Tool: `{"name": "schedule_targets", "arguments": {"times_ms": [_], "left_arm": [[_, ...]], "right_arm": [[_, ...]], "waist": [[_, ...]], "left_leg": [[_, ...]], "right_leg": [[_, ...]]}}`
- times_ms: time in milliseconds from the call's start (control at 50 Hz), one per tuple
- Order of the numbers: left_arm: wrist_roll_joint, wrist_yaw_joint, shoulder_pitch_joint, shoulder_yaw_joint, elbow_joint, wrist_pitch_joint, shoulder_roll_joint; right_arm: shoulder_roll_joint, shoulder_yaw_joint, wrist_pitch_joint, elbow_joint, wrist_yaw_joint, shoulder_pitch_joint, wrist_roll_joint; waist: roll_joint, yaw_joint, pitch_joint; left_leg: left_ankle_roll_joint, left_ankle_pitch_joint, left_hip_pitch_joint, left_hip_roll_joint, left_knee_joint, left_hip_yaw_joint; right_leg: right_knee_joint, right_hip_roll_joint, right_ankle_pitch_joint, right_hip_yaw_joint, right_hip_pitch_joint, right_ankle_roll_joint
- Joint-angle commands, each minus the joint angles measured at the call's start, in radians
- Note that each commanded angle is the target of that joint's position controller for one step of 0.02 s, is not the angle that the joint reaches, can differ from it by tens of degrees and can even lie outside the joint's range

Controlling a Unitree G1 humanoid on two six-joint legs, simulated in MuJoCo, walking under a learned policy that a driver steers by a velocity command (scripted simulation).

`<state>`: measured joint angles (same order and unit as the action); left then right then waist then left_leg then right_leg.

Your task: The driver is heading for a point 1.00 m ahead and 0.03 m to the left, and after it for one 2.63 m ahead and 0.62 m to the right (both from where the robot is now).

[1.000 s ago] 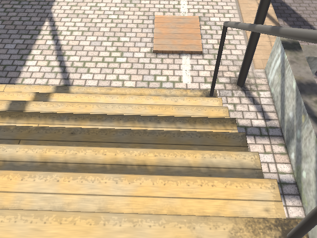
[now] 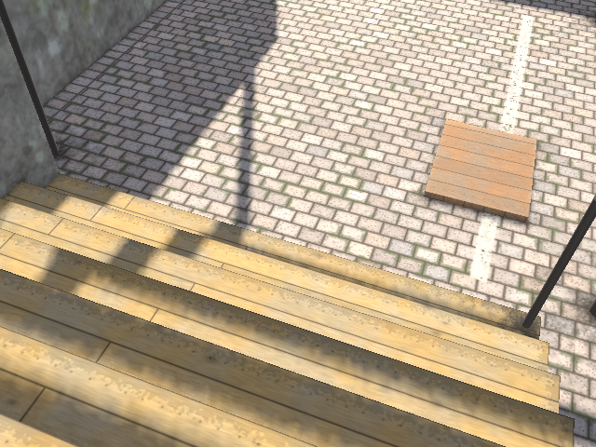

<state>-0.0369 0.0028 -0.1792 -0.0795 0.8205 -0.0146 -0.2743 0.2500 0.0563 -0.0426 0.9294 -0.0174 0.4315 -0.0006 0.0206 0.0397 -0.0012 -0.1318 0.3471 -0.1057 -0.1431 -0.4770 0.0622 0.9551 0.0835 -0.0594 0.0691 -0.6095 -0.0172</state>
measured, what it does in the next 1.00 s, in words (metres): goes down: right foot 0.17 m lower, then left foot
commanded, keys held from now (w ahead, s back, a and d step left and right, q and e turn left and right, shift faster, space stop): w+q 0.34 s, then w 0.50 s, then w+e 0.16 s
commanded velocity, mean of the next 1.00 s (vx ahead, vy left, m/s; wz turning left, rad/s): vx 0.50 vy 0.00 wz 0.30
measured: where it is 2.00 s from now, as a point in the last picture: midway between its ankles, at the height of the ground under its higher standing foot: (240, 367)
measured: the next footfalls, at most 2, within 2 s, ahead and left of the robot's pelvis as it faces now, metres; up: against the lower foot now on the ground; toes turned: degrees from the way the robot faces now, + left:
right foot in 0.28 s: +0.24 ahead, -0.11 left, -0.17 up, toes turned +12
left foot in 0.76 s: +0.43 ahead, +0.15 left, -0.17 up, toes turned +18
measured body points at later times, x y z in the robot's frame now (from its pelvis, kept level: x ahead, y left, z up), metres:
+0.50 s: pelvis +0.24 -0.04 -0.19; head +0.23 -0.06 +0.26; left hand +0.12 +0.17 -0.33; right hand +0.43 -0.25 -0.32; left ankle +0.30 +0.12 -0.76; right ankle +0.20 -0.12 -0.91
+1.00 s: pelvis +0.46 +0.05 -0.23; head +0.47 +0.05 +0.22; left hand +0.47 +0.34 -0.35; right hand +0.50 -0.22 -0.38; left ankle +0.39 +0.14 -0.91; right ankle +0.56 -0.02 -0.92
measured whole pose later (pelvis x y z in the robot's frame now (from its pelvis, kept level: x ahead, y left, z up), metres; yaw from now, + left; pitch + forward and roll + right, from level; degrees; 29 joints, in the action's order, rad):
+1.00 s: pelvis +0.46 +0.05 -0.23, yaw +15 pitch -3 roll +2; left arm -0.03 0.05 -0.25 -0.06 0.86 0.01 -0.27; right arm 0.24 0.07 -0.09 1.11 -0.04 0.38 0.03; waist 0.03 0.00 -0.05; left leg -0.04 0.60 -0.32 -0.03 -0.97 -0.08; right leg 0.91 -0.01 0.16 0.03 -0.52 0.02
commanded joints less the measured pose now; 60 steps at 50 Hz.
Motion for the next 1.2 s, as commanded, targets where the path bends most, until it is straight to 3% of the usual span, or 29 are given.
{"name": "schedule_targets", "arguments": {"times_ms": [20,160,200,240,260,280,300,320,340,360,380,420,500,540,600,700,760,780,800,820,860,900,940,1020,1080,1100,1120,1140,1200], "left_arm": [[-0.011,0.014,0.073,-0.021,-0.078,0.003,-0.078],[-0.007,0.036,0.114,0.013,-0.145,0.036,-0.033],[0.005,0.026,0.004,0.011,-0.114,0.051,-0.023],[0.036,-0.007,-0.129,-0.004,-0.059,0.069,-0.048],[0.023,-0.017,-0.329,-0.019,0.003,0.076,-0.062],[0.027,-0.026,-0.471,-0.024,0.039,0.075,-0.091],[-0.009,-0.003,-0.43,0.0,0.005,0.078,-0.106],[0.011,0.015,-0.415,-0.008,-0.003,0.076,-0.113],[0.027,0.013,-0.391,-0.004,0.0,0.072,-0.077],[0.03,-0.002,-0.337,-0.017,-0.013,0.085,-0.132],[0.034,-0.008,-0.295,0.01,0.0,0.094,-0.078],[0.024,-0.009,-0.333,0.042,0.081,0.115,-0.034],[0.045,0.001,-0.213,0.065,0.054,0.148,-0.064],[0.048,0.002,-0.285,0.044,0.106,0.124,-0.133],[0.025,-0.005,-0.431,0.064,0.172,0.086,-0.041],[-0.008,-0.005,-0.5,0.052,0.173,0.063,-0.078],[-0.019,0.019,-0.349,0.037,0.161,0.068,-0.1],[0.006,0.031,-0.251,0.022,0.133,0.069,-0.121],[0.02,0.039,-0.239,0.037,0.086,0.076,-0.027],[-0.002,0.021,-0.175,0.024,0.052,0.091,-0.077],[-0.012,0.02,-0.182,0.017,0.064,0.085,-0.076],[-0.023,0.03,-0.21,0.001,0.068,0.047,-0.06],[-0.005,0.057,-0.257,0.022,0.07,0.012,0.026],[0.03,0.043,-0.176,0.025,0.031,-0.01,-0.031],[0.013,0.044,-0.229,0.023,0.079,0.008,-0.062],[0.008,0.038,-0.394,0.011,0.138,0.014,-0.076],[0.009,0.033,-0.595,0.0,0.196,0.019,-0.094],[0.014,0.037,-0.562,0.026,0.193,0.034,-0.126],[0.027,0.026,-0.492,0.038,0.172,0.047,-0.077]], "right_arm": [[0.099,0.012,-0.02,-0.046,-0.017,0.03,-0.005],[0.12,0.003,0.002,-0.099,-0.035,0.058,0.034],[0.11,0.001,0.024,-0.107,-0.061,0.003,0.043],[0.093,-0.006,0.038,-0.079,-0.076,0.029,0.039],[0.114,0.001,0.043,-0.089,-0.058,-0.04,0.02],[0.079,0.009,0.029,-0.1,-0.029,-0.07,0.006],[0.02,-0.004,0.017,-0.144,-0.03,0.079,-0.05],[0.044,-0.011,0.011,-0.132,-0.039,0.145,-0.051],[0.066,-0.008,0.025,-0.094,-0.043,0.087,-0.007],[0.107,-0.001,0.035,-0.136,-0.046,-0.043,0.029],[0.137,0.006,0.059,-0.157,-0.04,-0.171,0.057],[0.048,-0.015,0.079,-0.19,-0.032,-0.283,0.048],[0.009,-0.017,0.066,-0.099,0.024,-0.218,0.06],[0.01,-0.001,0.077,-0.025,0.031,-0.132,0.046],[0.052,0.002,0.064,-0.079,0.017,-0.347,0.055],[0.03,0.002,0.045,-0.072,0.043,-0.422,0.057],[0.062,0.02,0.033,0.049,0.029,-0.096,0.026],[0.117,0.043,0.026,0.131,0.014,0.139,0.039],[0.176,0.059,0.017,0.156,0.007,0.202,0.031],[0.158,0.044,0.006,0.159,0.007,0.154,0.008],[0.129,0.037,0.005,0.132,-0.006,0.011,0.049],[0.073,0.011,-0.037,0.062,-0.003,-0.198,0.075],[0.074,0.022,-0.08,0.064,-0.021,-0.309,0.034],[0.057,0.018,-0.086,0.079,-0.027,-0.242,0.016],[0.058,0.022,-0.048,0.105,-0.062,-0.157,0.027],[0.068,0.027,-0.028,0.105,-0.068,-0.17,0.026],[0.08,0.034,-0.015,0.096,-0.047,-0.242,0.034],[-0.007,0.014,-0.02,0.014,-0.034,-0.177,0.026],[0.032,0.0,-0.017,0.041,-0.021,-0.107,0.06]], "waist": [[-0.075,-0.003,-0.054],[-0.091,0.043,-0.057],[-0.137,0.011,-0.027],[-0.036,-0.028,-0.052],[0.006,-0.129,0.05],[0.1,-0.2,0.105],[0.205,-0.065,0.206],[0.234,-0.049,0.268],[0.095,-0.059,0.156],[0.141,-0.077,0.08],[0.008,-0.061,-0.068],[-0.019,-0.03,-0.263],[0.02,0.046,-0.138],[0.125,0.052,-0.058],[0.043,-0.034,-0.143],[0.071,-0.091,-0.11],[0.148,0.071,0.023],[0.037,0.183,0.045],[-0.31,0.192,0.063],[-0.19,0.146,-0.039],[0.011,0.047,-0.115],[0.014,-0.086,-0.134],[-0.081,-0.183,-0.075],[-0.148,-0.122,-0.131],[-0.072,-0.095,-0.134],[-0.025,-0.18,-0.072],[0.143,-0.328,-0.012],[0.268,-0.156,-0.03],[0.02,-0.077,0.042]], "left_leg": [[-0.124,-0.268,-0.098,0.177,0.024,0.247],[-0.116,-0.17,-0.226,0.114,-0.301,0.335],[-0.097,-0.276,-0.245,0.104,-0.423,0.347],[-0.098,-0.305,-0.104,0.051,-0.707,0.3],[-0.081,-0.351,-0.282,0.038,-0.957,0.234],[-0.026,0.269,-0.59,-0.092,-1.409,0.131],[-0.011,0.523,-0.825,-0.047,-1.699,0.078],[-0.016,0.445,-0.935,0.032,-1.728,0.046],[-0.001,0.307,-0.972,0.047,-1.721,0.009],[0.026,0.203,-1.021,0.058,-1.734,-0.015],[0.042,0.146,-1.028,0.106,-1.595,0.04],[0.061,0.063,-1.086,0.117,-1.48,0.12],[0.089,-0.509,-0.561,0.083,-0.673,0.022],[0.056,-0.562,-0.526,0.114,-0.749,0.037],[0.014,-0.411,-0.827,0.142,-0.619,0.039],[0.001,-0.272,-0.661,0.144,-0.498,-0.151],[-0.041,-0.315,-0.148,0.115,-0.284,-0.103],[-0.062,-0.277,0.209,0.114,-0.2,-0.086],[-0.143,-0.128,0.39,0.321,-0.014,0.297],[-0.106,-0.129,0.3,0.342,0.022,0.418],[-0.124,0.181,-0.001,0.401,0.007,0.454],[-0.1,0.315,-0.437,0.347,-0.049,0.292],[0.006,0.345,-0.676,0.266,-0.112,0.056],[0.026,0.276,-0.669,0.253,-0.248,-0.053],[0.011,-0.015,-0.39,0.237,-0.588,-0.111],[0.004,-0.143,-0.368,0.182,-0.95,-0.165],[0.011,0.204,-0.616,0.075,-1.467,-0.259],[-0.007,0.304,-0.914,0.068,-1.6,-0.158],[0.007,0.136,-1.096,0.191,-1.46,-0.049]], "right_leg": [[-0.174,-0.042,0.294,-0.026,-0.03,0.009],[-0.39,-0.132,0.331,-0.026,0.126,0.011],[-0.418,-0.114,0.399,-0.015,0.292,0.015],[-0.791,-0.03,0.505,0.021,0.338,0.013],[-0.689,-0.044,0.635,-0.074,0.675,0.024],[-0.6,0.081,0.693,0.078,0.942,0.109],[-0.18,0.253,1.069,0.165,1.125,0.081],[-0.206,0.312,0.893,0.243,1.136,0.115],[-0.342,0.293,0.613,0.242,0.949,0.142],[-0.52,0.372,0.209,0.414,0.766,0.283],[-0.622,0.351,-0.028,0.412,0.555,0.297],[-0.556,0.302,0.143,0.37,0.327,0.254],[-0.612,0.08,0.145,0.058,0.009,0.135],[-0.588,0.138,0.31,0.103,0.194,0.161],[-0.557,0.15,0.46,0.096,0.586,0.183],[-0.439,0.136,0.567,0.014,0.68,0.226],[-0.089,0.094,0.612,-0.08,0.519,0.164],[0.215,0.055,0.527,-0.099,0.224,0.119],[0.641,-0.11,-0.339,-0.131,-0.133,0.038],[0.555,-0.09,-0.505,-0.01,-0.298,0.054],[0.384,-0.034,-0.516,0.037,-0.25,0.047],[0.228,-0.072,-0.163,-0.02,0.055,0.053],[-0.004,-0.096,0.301,-0.064,0.393,0.036],[-0.202,-0.131,0.408,-0.141,0.528,0.026],[-0.58,-0.072,0.466,-0.138,0.524,0.095],[-0.7,-0.032,0.458,-0.089,0.624,0.184],[-0.597,-0.004,0.552,-0.07,0.858,0.251],[-0.32,0.092,0.927,0.101,0.906,0.195],[-0.308,0.157,0.637,0.305,0.835,0.273]]}}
